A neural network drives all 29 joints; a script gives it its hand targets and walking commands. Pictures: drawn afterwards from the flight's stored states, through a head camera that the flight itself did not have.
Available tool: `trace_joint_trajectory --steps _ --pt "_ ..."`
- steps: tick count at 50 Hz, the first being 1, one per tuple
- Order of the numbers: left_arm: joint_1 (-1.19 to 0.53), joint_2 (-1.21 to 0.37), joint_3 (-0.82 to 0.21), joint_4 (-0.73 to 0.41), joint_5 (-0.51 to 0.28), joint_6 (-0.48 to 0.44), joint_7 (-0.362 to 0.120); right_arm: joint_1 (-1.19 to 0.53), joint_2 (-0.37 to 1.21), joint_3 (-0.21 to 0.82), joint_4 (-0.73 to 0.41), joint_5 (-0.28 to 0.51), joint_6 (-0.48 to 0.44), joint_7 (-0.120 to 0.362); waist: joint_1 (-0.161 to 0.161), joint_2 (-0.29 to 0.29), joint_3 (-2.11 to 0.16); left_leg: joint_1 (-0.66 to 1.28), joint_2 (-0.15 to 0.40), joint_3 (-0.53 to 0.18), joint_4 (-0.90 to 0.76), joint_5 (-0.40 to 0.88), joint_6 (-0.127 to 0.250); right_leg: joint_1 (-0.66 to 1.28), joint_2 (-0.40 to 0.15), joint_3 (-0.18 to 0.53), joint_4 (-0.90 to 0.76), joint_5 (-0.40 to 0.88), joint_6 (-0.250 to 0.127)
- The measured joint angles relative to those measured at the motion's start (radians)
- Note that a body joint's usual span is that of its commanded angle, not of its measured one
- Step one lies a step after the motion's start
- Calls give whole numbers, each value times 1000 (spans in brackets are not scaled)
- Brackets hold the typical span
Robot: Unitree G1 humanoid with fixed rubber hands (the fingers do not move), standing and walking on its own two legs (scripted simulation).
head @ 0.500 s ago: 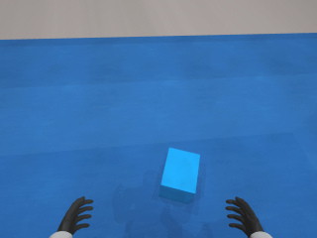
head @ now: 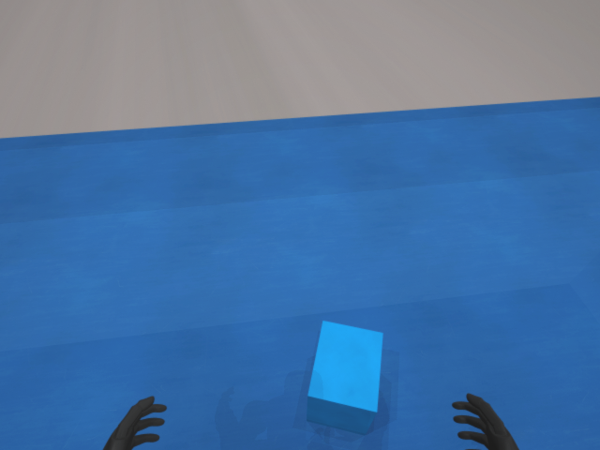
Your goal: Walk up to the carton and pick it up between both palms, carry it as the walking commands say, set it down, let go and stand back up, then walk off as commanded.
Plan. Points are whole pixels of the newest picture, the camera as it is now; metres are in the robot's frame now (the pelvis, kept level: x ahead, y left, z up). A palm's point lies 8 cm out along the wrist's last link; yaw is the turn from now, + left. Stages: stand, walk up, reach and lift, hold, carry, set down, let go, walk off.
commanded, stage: stand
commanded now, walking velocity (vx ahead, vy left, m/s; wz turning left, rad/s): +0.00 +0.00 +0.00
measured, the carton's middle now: (343, 378) +0.45 -0.12 -0.65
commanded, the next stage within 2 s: walk off in 1.74 s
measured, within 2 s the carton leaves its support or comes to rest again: neither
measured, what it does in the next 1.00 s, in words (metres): shifts its weight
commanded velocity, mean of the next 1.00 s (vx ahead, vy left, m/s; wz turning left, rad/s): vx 0.00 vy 0.00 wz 0.00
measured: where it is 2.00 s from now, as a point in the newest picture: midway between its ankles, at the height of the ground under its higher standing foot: outside the picture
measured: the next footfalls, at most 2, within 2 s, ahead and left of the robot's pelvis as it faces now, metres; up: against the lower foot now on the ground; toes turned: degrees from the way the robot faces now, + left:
none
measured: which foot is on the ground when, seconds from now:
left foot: down 0.00-1.00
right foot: down 0.00-1.00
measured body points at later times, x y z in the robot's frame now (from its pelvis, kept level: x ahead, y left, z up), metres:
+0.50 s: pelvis -0.05 -0.01 +0.00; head -0.09 -0.02 +0.45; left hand +0.04 +0.28 -0.10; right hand +0.04 -0.30 -0.11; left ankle -0.07 +0.11 -0.73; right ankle -0.03 -0.12 -0.73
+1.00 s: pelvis -0.06 +0.00 +0.00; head -0.11 -0.01 +0.45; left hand +0.02 +0.29 -0.11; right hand +0.03 -0.30 -0.11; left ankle -0.07 +0.11 -0.73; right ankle -0.03 -0.12 -0.73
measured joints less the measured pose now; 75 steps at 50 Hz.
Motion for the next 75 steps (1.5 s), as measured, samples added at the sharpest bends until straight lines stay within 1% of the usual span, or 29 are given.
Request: trace_joint_trajectory --steps 3,7,9,15,21,25,30,38,44,49,56,60,67,71,75 --pt "10 27 14 54 8 -13 8 12 -42 -27 54 -4 -41 3 -7 12 -38 -2 -1 -13 12 -17 7 -2 -1 -14 19 -13 -3" --pt "24 54 37 100 4 -21 8 40 -62 -44 118 -11 -70 1 -5 9 -81 17 -5 -22 5 -8 3 16 -6 -23 21 -15 -5" --pt "26 57 42 113 3 -25 10 52 -66 -45 142 -17 -79 -2 1 10 -95 26 -4 -25 0 -1 1 26 -5 -26 15 -8 -7" --pt "39 60 36 139 4 -43 11 78 -61 -32 169 -23 -94 0 6 11 -96 25 1 -28 -17 32 -5 31 -2 -29 -13 32 -12" --pt "57 66 30 184 8 -55 -5 100 -57 -16 210 -20 -108 10 1 6 -76 -9 7 -26 -20 60 -12 1 4 -28 -27 68 -17" --pt "64 64 23 214 2 -65 -15 114 -69 -5 237 -23 -117 10 6 3 -63 -30 9 -23 -7 65 -14 -19 7 -25 -20 78 -19" --pt "71 77 24 248 5 -61 -15 126 -80 -4 274 -14 -128 13 4 -8 -59 -48 10 -21 11 62 -12 -36 9 -24 -7 78 -19" --pt "52 95 17 292 -8 -65 -14 109 -82 9 321 -9 -132 -1 3 -33 -45 -34 7 -14 6 65 -11 -27 6 -17 -3 79 -17" --pt "27 90 -1 329 -15 -66 -11 66 -79 21 343 -5 -129 -11 6 -27 -43 -14 5 -9 -6 71 -6 -6 3 -11 -19 87 -11" --pt "5 86 -14 353 -17 -68 -13 42 -84 27 356 6 -133 -4 7 -18 -37 -7 0 -9 -15 80 -1 5 -2 -11 -36 99 -5" --pt "-5 103 -14 380 -22 -71 -8 27 -82 30 390 3 -136 1 10 -22 -8 7 -7 -5 -43 103 4 16 -11 -5 -58 118 1" --pt "-9 114 -11 391 -24 -67 -9 20 -90 29 417 7 -132 2 21 -25 6 10 -13 2 -58 116 7 14 -16 3 -62 126 5" --pt "6 116 -23 417 -28 -59 -13 3 -94 28 456 14 -130 4 27 -27 11 11 -18 9 -77 131 10 10 -23 10 -73 139 10" --pt "8 114 -24 429 -24 -60 -6 -9 -88 30 472 10 -126 5 28 -31 12 19 -19 9 -87 137 10 17 -24 11 -81 143 10" --pt "7 108 -28 441 -24 -60 -8 -26 -90 29 477 10 -132 5 22 -25 15 18 -17 10 -89 140 10 18 -22 12 -89 150 11"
